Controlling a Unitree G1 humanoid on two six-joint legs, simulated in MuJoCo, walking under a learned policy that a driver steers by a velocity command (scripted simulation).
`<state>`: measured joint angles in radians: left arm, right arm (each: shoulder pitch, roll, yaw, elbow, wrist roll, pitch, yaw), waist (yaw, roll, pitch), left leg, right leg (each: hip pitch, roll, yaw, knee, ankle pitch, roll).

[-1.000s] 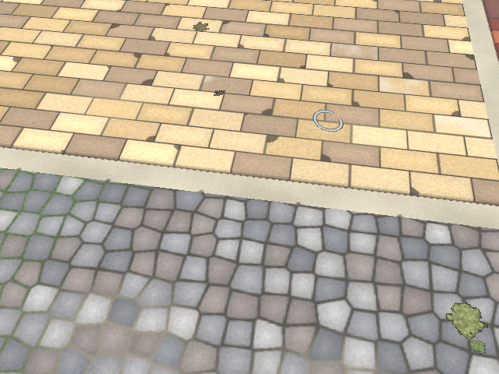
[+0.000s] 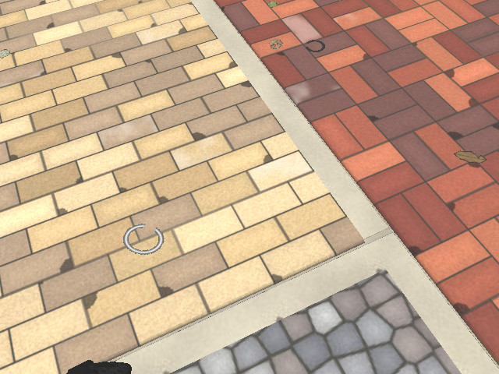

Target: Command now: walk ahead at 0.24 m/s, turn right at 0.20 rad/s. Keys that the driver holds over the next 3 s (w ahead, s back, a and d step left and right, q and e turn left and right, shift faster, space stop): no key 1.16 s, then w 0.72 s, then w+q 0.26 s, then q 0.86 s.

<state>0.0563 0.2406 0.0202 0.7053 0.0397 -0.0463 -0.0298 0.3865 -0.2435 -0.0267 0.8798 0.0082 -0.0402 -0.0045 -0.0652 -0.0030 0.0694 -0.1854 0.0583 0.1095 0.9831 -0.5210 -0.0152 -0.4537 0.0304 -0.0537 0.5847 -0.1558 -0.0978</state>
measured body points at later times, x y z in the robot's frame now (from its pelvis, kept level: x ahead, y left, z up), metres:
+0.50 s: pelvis +0.09 +0.01 +0.02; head +0.10 +0.02 +0.47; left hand +0.15 +0.25 -0.13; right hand +0.15 -0.23 -0.12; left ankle +0.11 +0.12 -0.72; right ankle +0.09 -0.07 -0.72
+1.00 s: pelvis +0.11 +0.02 +0.02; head +0.11 +0.02 +0.47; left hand +0.11 +0.25 -0.14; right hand +0.11 -0.20 -0.14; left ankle +0.11 +0.12 -0.72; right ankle +0.09 -0.07 -0.72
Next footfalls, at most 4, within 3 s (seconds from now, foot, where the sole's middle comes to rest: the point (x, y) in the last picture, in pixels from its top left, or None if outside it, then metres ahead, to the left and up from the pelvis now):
0.36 left None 0.15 0.12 -0.76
1.50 left None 0.22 0.15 -0.76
1.96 right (258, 318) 0.57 -0.01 -0.76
2.44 left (191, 255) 0.77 0.17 -0.76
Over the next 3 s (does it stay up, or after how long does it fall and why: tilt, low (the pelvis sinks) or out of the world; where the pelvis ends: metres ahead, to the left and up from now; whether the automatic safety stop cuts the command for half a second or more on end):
stays up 0.71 0.07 0.01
